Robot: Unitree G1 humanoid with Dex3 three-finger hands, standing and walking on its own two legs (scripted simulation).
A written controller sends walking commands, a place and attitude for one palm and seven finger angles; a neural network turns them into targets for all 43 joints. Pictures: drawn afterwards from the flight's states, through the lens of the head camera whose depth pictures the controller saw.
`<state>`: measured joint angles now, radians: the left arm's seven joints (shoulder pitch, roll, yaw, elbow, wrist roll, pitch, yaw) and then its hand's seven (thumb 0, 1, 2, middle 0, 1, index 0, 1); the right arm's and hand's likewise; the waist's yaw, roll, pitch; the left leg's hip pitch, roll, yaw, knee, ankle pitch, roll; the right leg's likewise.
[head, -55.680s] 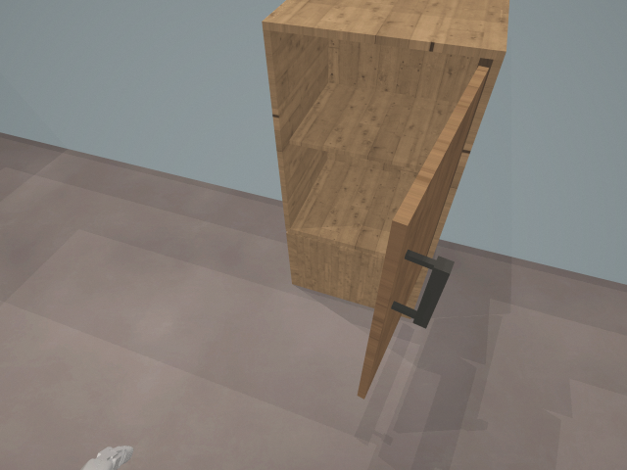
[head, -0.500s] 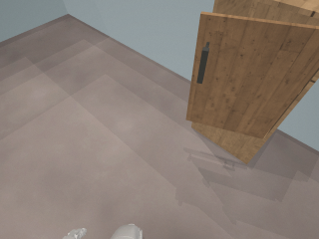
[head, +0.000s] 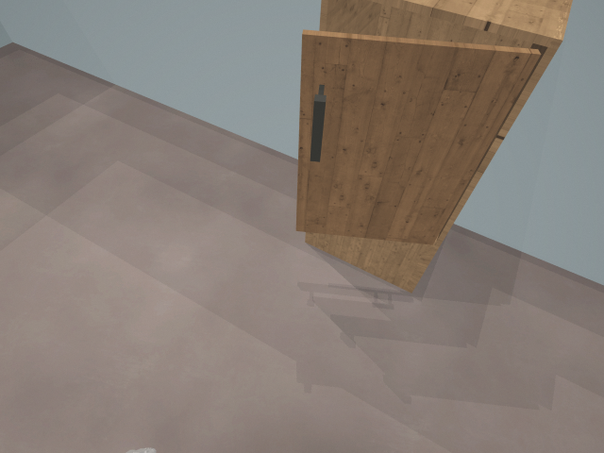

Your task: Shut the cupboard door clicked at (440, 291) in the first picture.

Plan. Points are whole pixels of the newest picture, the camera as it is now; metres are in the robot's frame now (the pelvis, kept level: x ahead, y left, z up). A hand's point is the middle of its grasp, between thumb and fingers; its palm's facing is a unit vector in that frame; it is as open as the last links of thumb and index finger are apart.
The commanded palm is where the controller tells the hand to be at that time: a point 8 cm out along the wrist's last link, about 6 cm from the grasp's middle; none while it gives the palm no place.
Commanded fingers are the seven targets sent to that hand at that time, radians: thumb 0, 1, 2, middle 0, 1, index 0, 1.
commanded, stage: take the last steps up to it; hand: left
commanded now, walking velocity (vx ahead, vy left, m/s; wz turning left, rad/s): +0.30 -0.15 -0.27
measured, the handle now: (318, 124) +0.72 +0.00 -0.01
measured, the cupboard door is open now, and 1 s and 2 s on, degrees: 23 23 23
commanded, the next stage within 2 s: come to a stop and stand still in 0.70 s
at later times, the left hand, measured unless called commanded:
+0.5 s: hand out of the picture +0.12 +0.16 -0.20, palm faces -0.10 -0.98 -0.15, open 7.4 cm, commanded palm none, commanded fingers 0.00 0.90 0.90 -0.20 -0.30 -0.20 -0.30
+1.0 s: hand (290, 325) +0.34 +0.03 -0.16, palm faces -0.12 -0.96 -0.23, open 7.2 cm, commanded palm none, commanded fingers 0.00 0.90 0.90 -0.20 -0.30 -0.20 -0.30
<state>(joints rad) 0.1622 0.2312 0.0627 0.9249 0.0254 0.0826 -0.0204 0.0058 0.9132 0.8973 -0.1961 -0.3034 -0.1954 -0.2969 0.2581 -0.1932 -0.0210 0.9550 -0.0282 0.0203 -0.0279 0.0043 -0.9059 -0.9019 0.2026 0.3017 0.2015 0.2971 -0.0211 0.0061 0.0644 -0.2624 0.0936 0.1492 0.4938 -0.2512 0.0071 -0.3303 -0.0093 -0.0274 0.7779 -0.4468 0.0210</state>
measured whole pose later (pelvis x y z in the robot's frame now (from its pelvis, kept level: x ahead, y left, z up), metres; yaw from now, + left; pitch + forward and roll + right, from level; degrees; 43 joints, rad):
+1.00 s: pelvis +0.25 -0.14 +0.00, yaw -7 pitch +2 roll +1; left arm 0.17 0.16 0.03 1.01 0.03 -0.01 0.03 -0.01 0.94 0.90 -0.20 -0.30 -0.20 -0.30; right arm 0.22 -0.20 -0.04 1.03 0.00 0.03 -0.02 0.01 -0.91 -0.90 0.20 0.30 0.19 0.30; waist -0.01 0.02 0.07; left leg -0.38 0.02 0.06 0.82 -0.45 -0.05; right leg -0.26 -0.01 -0.10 0.45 -0.22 -0.05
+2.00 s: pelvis +0.24 -0.14 +0.00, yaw -6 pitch -1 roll +0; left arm 0.27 0.16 0.00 1.11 0.01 0.02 0.02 0.01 0.93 0.90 -0.20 -0.30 -0.20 -0.30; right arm 0.34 -0.16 -0.01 1.17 -0.01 0.03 -0.03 0.00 -0.91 -0.90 0.20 0.30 0.20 0.30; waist -0.03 -0.01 0.03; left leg -0.24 0.05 0.01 0.42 -0.16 -0.04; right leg -0.08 0.02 0.00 0.40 -0.31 -0.02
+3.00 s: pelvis +0.21 -0.08 -0.02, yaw -5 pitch +0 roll +0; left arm 0.49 0.23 0.07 0.14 -0.11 -0.05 0.07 0.02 0.91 0.90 -0.22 -0.32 -0.21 -0.31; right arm 0.33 -0.19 0.00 0.81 0.04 -0.24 -0.05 0.01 -0.91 -0.90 0.20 0.30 0.20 0.30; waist -0.01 -0.03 0.01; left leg -0.44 -0.03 0.04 0.63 -0.20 0.04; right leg -0.32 -0.05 -0.03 0.67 -0.38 0.00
